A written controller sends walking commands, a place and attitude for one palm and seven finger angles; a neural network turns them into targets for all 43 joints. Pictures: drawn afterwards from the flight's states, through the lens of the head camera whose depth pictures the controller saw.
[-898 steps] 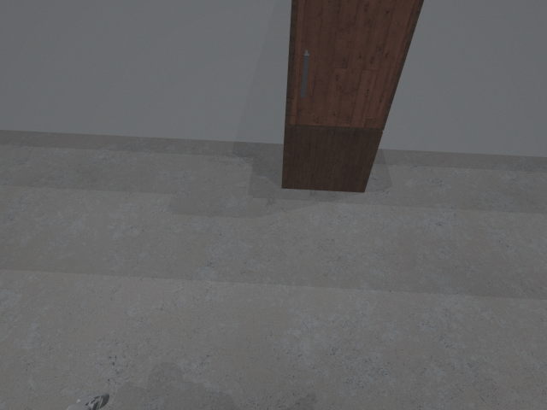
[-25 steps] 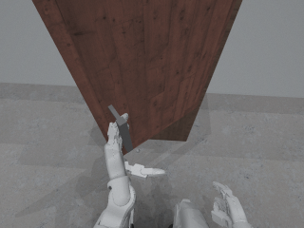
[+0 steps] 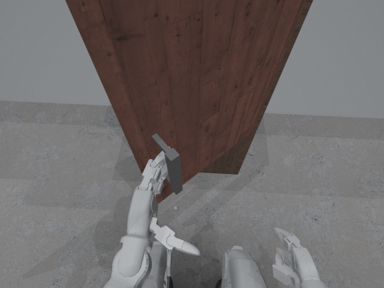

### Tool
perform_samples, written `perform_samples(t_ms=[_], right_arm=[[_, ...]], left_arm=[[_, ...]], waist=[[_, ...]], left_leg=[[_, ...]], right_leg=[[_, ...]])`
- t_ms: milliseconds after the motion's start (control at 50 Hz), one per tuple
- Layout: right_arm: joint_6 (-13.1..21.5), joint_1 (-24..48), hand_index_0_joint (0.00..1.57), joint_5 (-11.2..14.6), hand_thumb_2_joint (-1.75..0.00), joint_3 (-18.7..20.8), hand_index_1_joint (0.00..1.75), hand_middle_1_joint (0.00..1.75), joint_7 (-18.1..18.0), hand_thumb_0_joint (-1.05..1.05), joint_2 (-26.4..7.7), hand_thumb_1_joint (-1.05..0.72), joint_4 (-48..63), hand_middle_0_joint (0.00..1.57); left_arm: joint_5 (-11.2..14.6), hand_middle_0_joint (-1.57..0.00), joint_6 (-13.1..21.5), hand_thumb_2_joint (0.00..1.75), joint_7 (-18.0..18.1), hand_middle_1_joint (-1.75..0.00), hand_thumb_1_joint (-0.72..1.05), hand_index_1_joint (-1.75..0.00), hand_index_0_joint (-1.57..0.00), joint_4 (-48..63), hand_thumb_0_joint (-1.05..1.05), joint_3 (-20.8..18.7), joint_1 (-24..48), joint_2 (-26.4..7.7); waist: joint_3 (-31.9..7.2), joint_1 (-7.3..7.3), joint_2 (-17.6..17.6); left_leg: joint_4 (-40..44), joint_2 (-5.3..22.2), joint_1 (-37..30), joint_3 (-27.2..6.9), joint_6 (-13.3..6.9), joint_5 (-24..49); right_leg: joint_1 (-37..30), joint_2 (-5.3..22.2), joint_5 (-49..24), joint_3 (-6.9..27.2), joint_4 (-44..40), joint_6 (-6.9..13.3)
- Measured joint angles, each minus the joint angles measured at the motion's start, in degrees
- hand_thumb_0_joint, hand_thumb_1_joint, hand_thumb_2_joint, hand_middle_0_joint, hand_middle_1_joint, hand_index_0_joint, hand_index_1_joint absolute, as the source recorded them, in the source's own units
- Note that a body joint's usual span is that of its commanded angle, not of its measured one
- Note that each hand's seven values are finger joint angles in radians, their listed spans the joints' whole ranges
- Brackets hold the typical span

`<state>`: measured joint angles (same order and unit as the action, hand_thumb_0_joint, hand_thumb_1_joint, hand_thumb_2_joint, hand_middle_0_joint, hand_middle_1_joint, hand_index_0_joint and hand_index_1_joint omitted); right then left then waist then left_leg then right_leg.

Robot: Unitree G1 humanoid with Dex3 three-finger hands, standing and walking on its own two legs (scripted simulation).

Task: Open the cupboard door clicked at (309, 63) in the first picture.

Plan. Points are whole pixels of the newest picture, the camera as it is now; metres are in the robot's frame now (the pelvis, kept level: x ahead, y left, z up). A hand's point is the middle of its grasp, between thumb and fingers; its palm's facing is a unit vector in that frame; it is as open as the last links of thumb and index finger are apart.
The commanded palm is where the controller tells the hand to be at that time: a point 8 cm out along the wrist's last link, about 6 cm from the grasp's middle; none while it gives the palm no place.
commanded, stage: slide the hand sideways off the handle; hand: left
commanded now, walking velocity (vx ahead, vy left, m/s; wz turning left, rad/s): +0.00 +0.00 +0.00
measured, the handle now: (168, 167) +0.35 +0.07 +0.04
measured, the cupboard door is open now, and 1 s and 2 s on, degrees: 43 43 43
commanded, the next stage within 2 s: draw the hand back to the body in 0.66 s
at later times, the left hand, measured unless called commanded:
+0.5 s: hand (143, 230) +0.23 +0.10 +0.03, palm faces -0.03 -1.00 -0.02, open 16.3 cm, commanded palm +0.20 +0.16 +0.03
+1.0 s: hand (110, 239) +0.20 +0.13 +0.09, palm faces -0.04 -1.00 -0.06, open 16.3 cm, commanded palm +0.17 +0.19 +0.09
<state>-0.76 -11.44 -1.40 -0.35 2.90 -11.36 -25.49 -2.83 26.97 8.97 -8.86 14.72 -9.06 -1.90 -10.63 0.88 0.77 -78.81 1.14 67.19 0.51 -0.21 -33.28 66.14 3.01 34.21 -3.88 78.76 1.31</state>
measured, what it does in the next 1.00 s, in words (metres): stands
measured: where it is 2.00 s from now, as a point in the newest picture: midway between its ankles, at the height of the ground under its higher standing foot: outside the picture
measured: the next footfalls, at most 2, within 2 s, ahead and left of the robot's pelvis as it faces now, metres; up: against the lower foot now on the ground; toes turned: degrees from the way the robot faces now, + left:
none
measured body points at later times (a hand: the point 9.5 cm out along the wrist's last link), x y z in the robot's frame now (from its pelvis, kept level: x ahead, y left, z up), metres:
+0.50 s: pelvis +0.01 -0.01 -0.01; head +0.11 -0.01 +0.43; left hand +0.22 +0.15 +0.03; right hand +0.22 -0.23 -0.10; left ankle +0.04 +0.12 -0.60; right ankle +0.03 -0.11 -0.60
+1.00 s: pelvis +0.00 +0.00 +0.01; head +0.07 -0.01 +0.46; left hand +0.20 +0.19 +0.10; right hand +0.20 -0.22 -0.07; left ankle +0.04 +0.12 -0.60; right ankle +0.03 -0.11 -0.60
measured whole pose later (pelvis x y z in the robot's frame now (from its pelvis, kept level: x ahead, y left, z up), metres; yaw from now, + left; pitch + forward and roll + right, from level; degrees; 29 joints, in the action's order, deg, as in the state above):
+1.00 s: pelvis +0.00 +0.00 +0.01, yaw +0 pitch +18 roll -2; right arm 0.1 -12.5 1.8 0.4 -2.0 -10.6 -23.1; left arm 9.9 20.8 -7.0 18.0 0.9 -33.1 -11.4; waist -11.2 -0.7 2.6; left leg -77.4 1.8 62.0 -1.8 0.5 -33.6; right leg 59.6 1.9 34.1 -6.0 75.6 1.7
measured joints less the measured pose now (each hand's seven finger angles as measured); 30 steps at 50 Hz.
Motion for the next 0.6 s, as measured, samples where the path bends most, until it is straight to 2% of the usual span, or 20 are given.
perform_samples(t_ms=[140, 280, 380, 600], right_arm=[[0.1, 0.3, 0.20, 0.4, -0.90, -0.4, 0.30, 0.30, -0.5, 0.01, 0.2, -0.90, 1.0, 0.20], [1.2, 1.0, 0.20, 0.3, -0.90, -0.1, 0.30, 0.30, -1.1, 0.01, -0.2, -0.90, 1.7, 0.20], [1.4, 1.6, 0.20, 0.5, -0.90, 0.3, 0.30, 0.30, -1.7, 0.01, -0.3, -0.90, 1.9, 0.20], [1.9, 1.3, 0.20, 1.3, -0.90, 1.0, 0.30, 0.30, -3.3, 0.01, -0.3, -0.90, 1.1, 0.20]], left_arm=[[2.5, -0.16, 0.1, 0.30, -2.6, -0.30, -0.50, -0.32, -0.18, 4.8, -0.02, -1.4, -6.5, -1.3], [3.3, -0.15, 2.2, 0.30, -5.1, -0.30, -0.50, -0.31, -0.17, 8.5, -0.02, -3.1, -11.6, -2.4], [4.5, -0.15, 2.2, 0.30, -8.2, -0.30, -0.50, -0.31, -0.16, 10.4, -0.02, -5.2, -13.8, -4.1], [9.6, -0.15, 1.4, 0.30, -14.1, -0.30, -0.50, -0.31, -0.15, 14.6, -0.02, -10.9, -18.8, -6.2]], waist=[[0.0, -0.72, 0.3], [-0.5, -1.16, 0.1], [-0.4, -1.38, -0.2], [-0.9, -1.48, 0.2]], left_leg=[[0.6, 0.1, -1.0, -0.4, 0.2, -0.3], [-0.6, 0.1, 0.1, -1.1, 0.7, -1.0], [-2.0, 0.4, 1.0, -1.6, 1.1, -1.8], [-3.3, 0.9, 1.9, -2.5, 1.6, -2.5]], right_leg=[[-1.1, -0.2, 0.3, -0.4, -0.7, 0.1], [-0.3, -0.2, 1.3, -1.0, 0.5, 0.6], [0.6, -0.5, 2.1, -1.4, 1.8, 1.0], [1.0, -1.0, 2.7, -2.3, 2.6, 1.4]])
